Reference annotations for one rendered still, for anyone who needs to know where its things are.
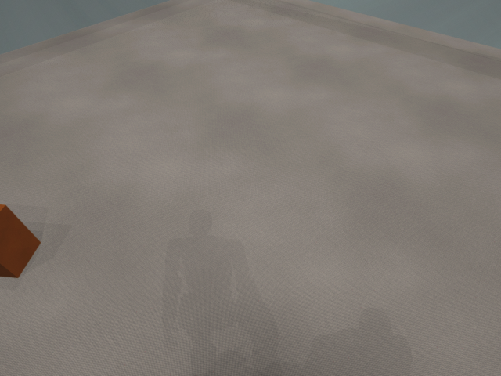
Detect carton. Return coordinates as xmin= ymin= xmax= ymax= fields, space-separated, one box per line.
xmin=0 ymin=204 xmax=41 ymax=278

